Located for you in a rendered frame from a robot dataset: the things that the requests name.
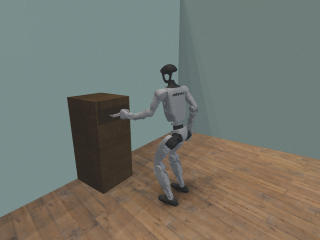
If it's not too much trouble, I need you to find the left robot upper arm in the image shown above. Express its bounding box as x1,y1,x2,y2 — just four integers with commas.
145,88,168,117

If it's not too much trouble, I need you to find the handle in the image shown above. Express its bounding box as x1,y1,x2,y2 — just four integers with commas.
109,112,120,118

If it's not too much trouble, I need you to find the robot left shin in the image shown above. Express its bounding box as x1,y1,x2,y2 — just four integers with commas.
153,165,174,200

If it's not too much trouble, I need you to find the right robot forearm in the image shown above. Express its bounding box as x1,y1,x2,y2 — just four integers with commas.
187,109,198,128

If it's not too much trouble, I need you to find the cabinet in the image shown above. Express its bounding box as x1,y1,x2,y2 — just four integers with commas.
67,92,133,194

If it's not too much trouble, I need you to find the left robot forearm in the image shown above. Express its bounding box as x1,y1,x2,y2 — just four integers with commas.
126,109,150,121

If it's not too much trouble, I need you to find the right robot hand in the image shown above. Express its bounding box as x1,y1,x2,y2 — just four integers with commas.
186,126,193,141

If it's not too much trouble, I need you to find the left robot hand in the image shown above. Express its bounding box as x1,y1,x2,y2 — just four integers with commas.
120,109,129,120

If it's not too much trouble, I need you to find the drawer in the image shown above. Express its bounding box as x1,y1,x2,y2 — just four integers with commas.
97,104,128,126

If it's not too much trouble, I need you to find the robot left foot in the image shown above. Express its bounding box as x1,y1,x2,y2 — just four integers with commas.
158,195,178,207

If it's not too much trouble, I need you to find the right robot upper arm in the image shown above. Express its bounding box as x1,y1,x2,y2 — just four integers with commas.
181,86,198,113

